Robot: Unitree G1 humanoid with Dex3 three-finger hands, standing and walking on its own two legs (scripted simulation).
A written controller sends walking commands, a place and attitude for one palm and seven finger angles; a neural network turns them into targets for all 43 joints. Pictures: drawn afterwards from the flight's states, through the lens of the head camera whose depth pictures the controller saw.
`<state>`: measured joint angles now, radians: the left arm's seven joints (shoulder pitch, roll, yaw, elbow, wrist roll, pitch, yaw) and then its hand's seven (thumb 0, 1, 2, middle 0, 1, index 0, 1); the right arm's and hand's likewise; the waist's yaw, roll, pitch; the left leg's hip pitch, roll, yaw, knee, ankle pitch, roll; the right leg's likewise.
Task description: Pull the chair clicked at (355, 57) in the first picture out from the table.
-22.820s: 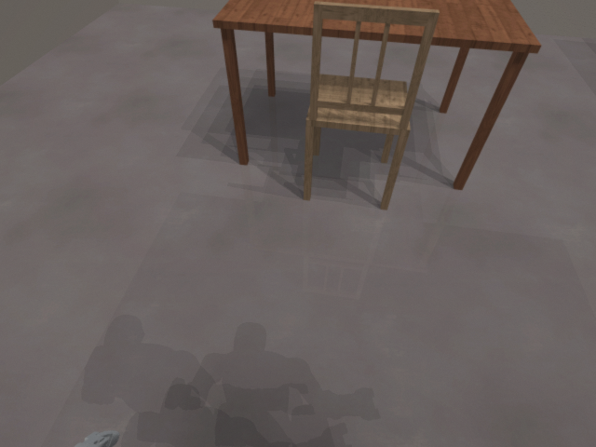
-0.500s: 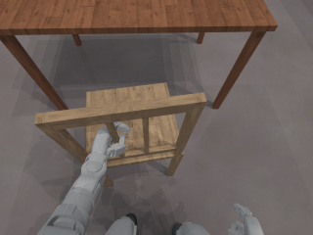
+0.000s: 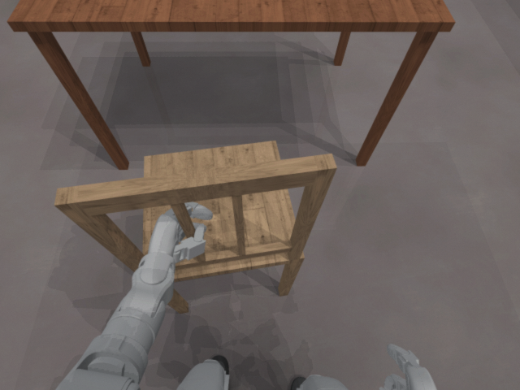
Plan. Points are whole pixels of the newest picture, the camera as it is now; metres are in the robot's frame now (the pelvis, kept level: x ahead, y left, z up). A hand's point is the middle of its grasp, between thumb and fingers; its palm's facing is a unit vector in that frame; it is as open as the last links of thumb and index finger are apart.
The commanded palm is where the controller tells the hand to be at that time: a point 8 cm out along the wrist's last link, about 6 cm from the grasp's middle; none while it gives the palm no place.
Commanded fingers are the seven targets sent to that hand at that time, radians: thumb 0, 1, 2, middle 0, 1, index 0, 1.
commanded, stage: step backward, pulling the chair out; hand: left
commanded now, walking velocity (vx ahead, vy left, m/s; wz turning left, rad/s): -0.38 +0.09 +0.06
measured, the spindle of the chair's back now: (191, 233) +0.37 +0.15 -0.09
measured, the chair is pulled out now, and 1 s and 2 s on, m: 0.41 0.70 0.74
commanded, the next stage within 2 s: stop walking, hand still on the chair in 0.68 s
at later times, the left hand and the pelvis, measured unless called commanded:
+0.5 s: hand (188, 330) +0.20 +0.12 -0.07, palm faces +0.00 -0.99 -0.17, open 4.8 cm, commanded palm +0.19 +0.17 -0.07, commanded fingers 0.00 0.90 0.90 -0.50 -1.45 -0.50 -1.45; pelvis -0.14 -0.01 +0.00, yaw +1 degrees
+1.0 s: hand out of the picture +0.05 +0.12 -0.06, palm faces +0.05 -0.98 -0.17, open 4.8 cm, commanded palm +0.03 +0.17 -0.04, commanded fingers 0.00 0.90 0.90 -0.50 -1.45 -0.50 -1.45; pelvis -0.26 -0.03 +0.00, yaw +2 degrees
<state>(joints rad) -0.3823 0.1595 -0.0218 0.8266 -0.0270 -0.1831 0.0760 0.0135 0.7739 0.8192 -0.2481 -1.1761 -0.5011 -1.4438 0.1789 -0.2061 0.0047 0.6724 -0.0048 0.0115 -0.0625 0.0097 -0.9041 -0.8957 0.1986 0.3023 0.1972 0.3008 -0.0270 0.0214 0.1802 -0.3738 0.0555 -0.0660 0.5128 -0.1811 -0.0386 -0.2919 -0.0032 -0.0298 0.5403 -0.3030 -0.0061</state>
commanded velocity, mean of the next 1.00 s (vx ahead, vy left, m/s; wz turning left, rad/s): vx -0.20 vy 0.00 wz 0.03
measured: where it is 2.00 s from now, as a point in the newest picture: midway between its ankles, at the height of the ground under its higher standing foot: outside the picture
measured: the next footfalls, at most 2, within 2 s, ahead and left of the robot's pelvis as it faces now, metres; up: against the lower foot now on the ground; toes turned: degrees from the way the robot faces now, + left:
right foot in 0.02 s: +0.02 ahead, -0.14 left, +0.00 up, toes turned -2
left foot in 0.28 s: -0.04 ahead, +0.13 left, +0.00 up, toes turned +1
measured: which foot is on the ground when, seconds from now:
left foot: down 0.00-0.06, up 0.08-0.26, down 0.28-0.58, up 0.60-0.74, down 0.76-1.00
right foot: up 0.00-0.00, down 0.02-0.32, up 0.34-0.50, down 0.52-1.00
